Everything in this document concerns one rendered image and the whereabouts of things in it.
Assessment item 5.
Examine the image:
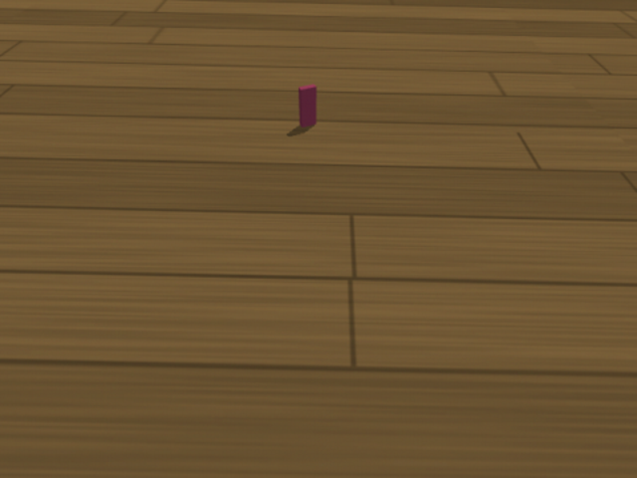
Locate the carton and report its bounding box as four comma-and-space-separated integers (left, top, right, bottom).
299, 85, 317, 127

